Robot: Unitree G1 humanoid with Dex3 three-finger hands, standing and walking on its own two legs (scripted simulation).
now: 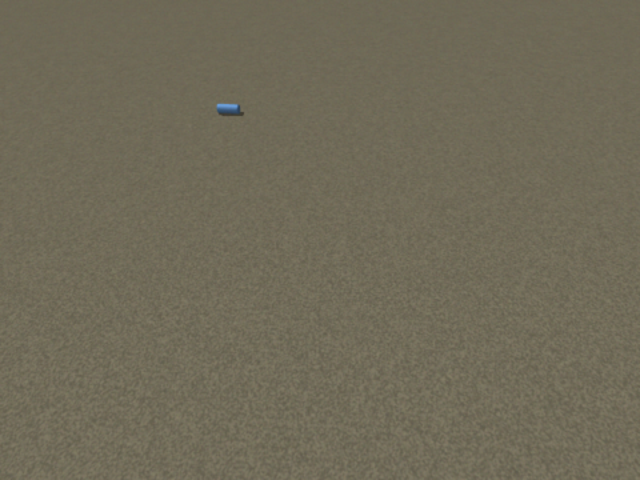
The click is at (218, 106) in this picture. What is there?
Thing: lying can
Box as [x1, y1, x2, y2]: [217, 104, 239, 113]
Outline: 217,104 218,112 239,113 239,105
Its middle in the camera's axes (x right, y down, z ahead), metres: -0.57 -0.81 +2.36
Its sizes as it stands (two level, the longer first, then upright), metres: 0.127 0.054 0.054
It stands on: the floor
